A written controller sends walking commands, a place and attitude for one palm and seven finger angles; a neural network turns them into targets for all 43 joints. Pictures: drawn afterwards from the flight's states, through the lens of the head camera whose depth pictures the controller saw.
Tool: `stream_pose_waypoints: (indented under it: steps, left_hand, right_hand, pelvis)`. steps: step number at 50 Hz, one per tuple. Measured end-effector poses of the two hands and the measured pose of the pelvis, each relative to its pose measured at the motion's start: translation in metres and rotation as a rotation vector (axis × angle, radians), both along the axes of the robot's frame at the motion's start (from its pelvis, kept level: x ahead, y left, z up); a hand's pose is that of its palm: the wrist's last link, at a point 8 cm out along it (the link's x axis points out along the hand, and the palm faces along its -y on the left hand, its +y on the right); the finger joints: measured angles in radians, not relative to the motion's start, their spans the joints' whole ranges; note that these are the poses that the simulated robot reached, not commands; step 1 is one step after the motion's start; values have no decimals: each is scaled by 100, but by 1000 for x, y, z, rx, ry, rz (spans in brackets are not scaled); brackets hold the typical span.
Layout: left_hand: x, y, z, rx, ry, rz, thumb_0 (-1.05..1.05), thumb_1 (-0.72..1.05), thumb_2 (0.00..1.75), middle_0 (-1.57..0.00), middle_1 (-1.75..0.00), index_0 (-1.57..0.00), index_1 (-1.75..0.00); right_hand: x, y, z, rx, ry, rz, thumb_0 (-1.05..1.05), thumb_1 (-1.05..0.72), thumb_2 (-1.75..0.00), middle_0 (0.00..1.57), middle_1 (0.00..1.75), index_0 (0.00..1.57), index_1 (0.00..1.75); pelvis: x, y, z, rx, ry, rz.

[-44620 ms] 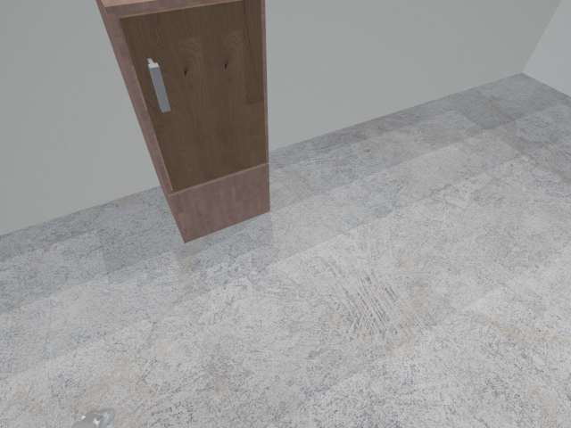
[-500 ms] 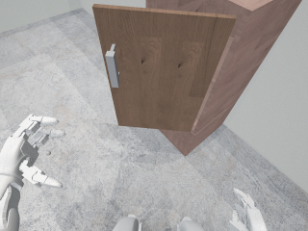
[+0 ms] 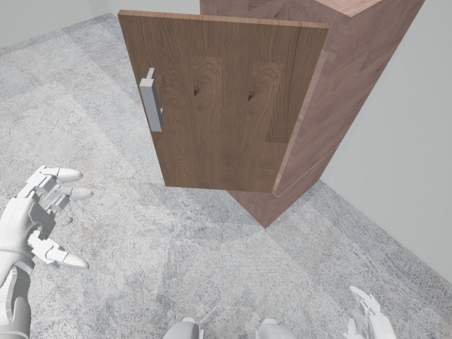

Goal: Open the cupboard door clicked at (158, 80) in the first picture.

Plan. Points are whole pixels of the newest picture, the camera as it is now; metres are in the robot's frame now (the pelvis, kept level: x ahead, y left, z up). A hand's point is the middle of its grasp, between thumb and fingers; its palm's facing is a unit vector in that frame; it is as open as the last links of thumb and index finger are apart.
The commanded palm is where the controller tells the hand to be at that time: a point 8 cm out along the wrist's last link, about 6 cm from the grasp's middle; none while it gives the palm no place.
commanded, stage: raise the hand with hooked fingers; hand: left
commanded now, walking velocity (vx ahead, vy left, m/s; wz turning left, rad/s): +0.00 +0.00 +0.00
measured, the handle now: (154, 100) +0.58 +0.20 +0.05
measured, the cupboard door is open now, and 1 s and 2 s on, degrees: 45 45 45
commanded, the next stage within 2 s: move the hooked fingers beside the handle in 0.12 s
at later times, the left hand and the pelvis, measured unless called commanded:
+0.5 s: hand (81, 194) +0.33 +0.27 +0.06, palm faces -0.01 -1.00 -0.02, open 14.0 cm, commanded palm +0.31 +0.32 +0.06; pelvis +0.00 +0.00 -0.01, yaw +0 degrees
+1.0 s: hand (102, 157) +0.41 +0.26 +0.05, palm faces -0.01 -1.00 -0.01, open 14.0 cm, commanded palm +0.39 +0.31 +0.05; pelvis +0.00 +0.01 -0.01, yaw -1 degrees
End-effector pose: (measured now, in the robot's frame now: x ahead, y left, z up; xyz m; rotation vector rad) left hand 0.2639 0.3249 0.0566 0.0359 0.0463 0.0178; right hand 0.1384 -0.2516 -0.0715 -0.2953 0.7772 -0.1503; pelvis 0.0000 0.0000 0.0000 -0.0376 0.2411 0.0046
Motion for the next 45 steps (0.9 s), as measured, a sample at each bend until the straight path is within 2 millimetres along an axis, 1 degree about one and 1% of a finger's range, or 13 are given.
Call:
stream_pose_waypoints:
  steps: [4, 10, 15, 17, 20, 26, 31, 37, 42, 45]
  left_hand:
    - [0, -3, 4, 9, -20, -8, -1, -50, 30, -30, -120, -30, -120]
    - [2, 0, 10, 10, -27, 3, -1, -50, 30, -30, -120, -30, -120]
    - [3, 3, 7, 1, -4, 7, -1, -50, 30, -30, -120, -30, -120]
    - [7, 6, 3, -5, -2, 16, -1, -50, 30, -30, -120, -30, -120]
    - [18, 7, -1, -15, -14, 23, -1, -50, 30, -30, -120, -30, -120]
    - [54, -5, 1, -14, -35, -42, -1, -50, 30, -30, -120, -30, -120]
    - [79, -7, 2, -22, -8, -42, -1, -50, 30, -30, -120, -30, -120]
    - [91, -2, 5, -10, -12, -10, -1, -50, 30, -30, -120, -30, -120]
    - [101, -1, -1, -21, -6, -5, -1, -50, 30, -30, -120, -30, -120]
    - [110, -4, -5, -23, -3, -17, -1, -50, 30, -30, -120, -30, -120]
  right_hand:
    - [4, 2, 0, 7, -8, 3, 1, -90, -89, 20, 30, 20, 30]
    - [11, 5, -1, 22, -24, 9, 1, -90, -89, 20, 30, 20, 30]
    - [12, 6, -2, 23, -23, 18, 1, -90, -89, 20, 30, 20, 30]
    - [11, 5, -4, 14, -14, 22, 1, -90, -89, 20, 30, 20, 30]
    - [8, 3, -7, -4, 6, 23, 1, -90, -89, 21, 30, 20, 30]
    - [-6, -2, -13, -24, 56, -10, 1, -90, -89, 20, 30, 20, 30]
    - [-23, -5, -15, -17, 101, -57, 1, -90, -89, 20, 30, 20, 30]
    - [-44, -5, -18, -5, 171, -92, 1, -90, -89, 20, 30, 20, 30]
    - [-57, -6, -24, -13, 236, -102, 1, -90, -89, 20, 30, 20, 30]
    - [-62, -7, -26, -22, 262, -111, 1, -90, -89, 20, 30, 20, 30]
  pelvis:
    - [1, -1, 0, 0, -1, 0]
    - [2, -2, 0, 1, -3, 2]
    - [1, -2, 0, 3, 0, 3]
    - [0, -2, -2, 2, 3, 5]
    - [-3, -3, -4, -2, 8, 10]
    - [-5, -1, -7, -4, 25, 6]
    - [-2, 1, -5, -1, 40, -9]
    - [2, 4, -3, 2, 54, -23]
    - [2, 6, -5, 0, 65, -21]
    - [2, 7, -7, -3, 72, -18]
